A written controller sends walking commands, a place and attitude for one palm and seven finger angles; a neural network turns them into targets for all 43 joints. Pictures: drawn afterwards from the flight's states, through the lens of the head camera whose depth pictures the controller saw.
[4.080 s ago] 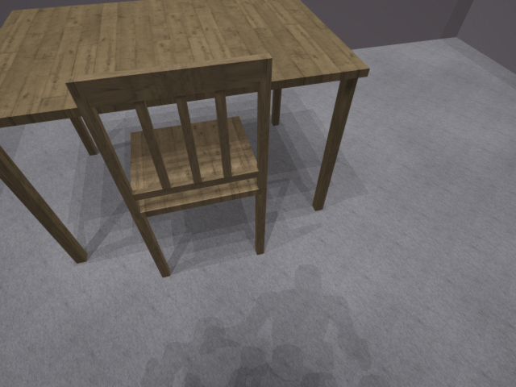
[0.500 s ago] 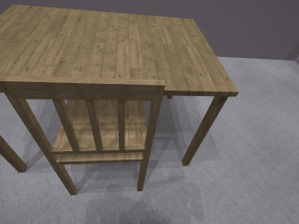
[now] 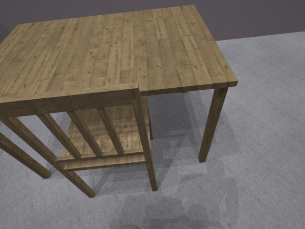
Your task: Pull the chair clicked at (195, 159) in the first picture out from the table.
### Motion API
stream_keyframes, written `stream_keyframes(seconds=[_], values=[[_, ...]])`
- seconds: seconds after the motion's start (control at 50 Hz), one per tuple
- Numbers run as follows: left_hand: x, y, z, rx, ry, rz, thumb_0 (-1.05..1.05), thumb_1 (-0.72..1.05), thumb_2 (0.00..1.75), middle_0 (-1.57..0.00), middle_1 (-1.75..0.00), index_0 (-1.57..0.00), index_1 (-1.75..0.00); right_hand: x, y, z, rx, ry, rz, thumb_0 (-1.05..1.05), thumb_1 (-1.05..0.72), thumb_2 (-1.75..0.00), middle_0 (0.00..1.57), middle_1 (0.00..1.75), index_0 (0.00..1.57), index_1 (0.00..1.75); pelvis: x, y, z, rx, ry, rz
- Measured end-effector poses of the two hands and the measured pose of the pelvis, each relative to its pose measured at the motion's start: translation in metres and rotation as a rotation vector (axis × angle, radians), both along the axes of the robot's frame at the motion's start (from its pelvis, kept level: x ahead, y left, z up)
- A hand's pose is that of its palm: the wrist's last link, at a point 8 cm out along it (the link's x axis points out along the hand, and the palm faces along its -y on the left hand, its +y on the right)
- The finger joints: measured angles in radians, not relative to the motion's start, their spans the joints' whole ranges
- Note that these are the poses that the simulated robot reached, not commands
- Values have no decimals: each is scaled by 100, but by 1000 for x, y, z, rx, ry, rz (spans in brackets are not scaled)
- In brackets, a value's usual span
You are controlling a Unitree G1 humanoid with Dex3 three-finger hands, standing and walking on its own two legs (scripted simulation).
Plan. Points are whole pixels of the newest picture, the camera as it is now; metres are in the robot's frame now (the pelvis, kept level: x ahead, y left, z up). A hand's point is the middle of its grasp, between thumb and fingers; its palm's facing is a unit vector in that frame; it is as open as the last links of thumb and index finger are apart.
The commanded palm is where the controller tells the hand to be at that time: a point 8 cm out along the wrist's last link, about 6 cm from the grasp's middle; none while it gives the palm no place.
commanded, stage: come to a stop and stand still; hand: left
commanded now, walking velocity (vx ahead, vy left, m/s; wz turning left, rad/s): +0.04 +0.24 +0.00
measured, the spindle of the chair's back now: (87, 135) +0.43 +0.29 -0.09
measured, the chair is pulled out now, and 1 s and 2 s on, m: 0.00 0.00 0.00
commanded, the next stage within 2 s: look again from close up in 0.62 s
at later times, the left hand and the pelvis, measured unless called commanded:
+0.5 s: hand out of the picture -0.06 +0.25 -0.18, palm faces +0.07 -0.98 -0.18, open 7.4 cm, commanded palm none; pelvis -0.05 +0.06 +0.01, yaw +1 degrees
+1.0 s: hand out of the picture +0.03 +0.21 -0.18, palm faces +0.02 -0.97 -0.23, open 7.3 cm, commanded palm none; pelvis -0.01 +0.04 -0.01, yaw +0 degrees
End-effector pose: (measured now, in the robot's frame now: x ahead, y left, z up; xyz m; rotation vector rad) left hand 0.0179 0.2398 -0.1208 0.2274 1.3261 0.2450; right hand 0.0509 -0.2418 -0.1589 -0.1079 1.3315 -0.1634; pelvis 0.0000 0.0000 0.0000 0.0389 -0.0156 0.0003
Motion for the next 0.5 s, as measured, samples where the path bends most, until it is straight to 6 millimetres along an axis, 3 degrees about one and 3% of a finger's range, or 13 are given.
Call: stream_keyframes(seconds=[0.1,0.22,0.36,0.42,0.5], values=[[-5,-7,8,1,-52,12,0,91,89,-20,-30,-20,-30,-14,-6,6,4,9,24,0,-92,-90,20,29,20,30,-13,-3,6,17,4,13],[-32,2,7,-9,-59,40,0,90,89,-20,-30,-20,-30,-28,3,12,-4,5,62,0,-92,-90,20,29,20,30,-31,6,8,19,1,28],[-75,34,-16,-68,15,63,0,90,89,-20,-30,-20,-30,-48,37,21,-42,-45,70,0,-91,-90,20,29,20,30,-46,37,1,-24,4,9],[-86,48,-28,-96,61,61,0,90,89,-20,-30,-20,-30,-71,57,23,-60,-35,48,0,-91,-90,20,29,20,30,-50,50,-2,-38,2,6],[-86,55,-27,-126,76,45,0,91,89,-19,-30,-20,-30,-106,82,33,-48,44,25,0,-91,-90,20,29,20,30,-48,57,7,-45,10,12]])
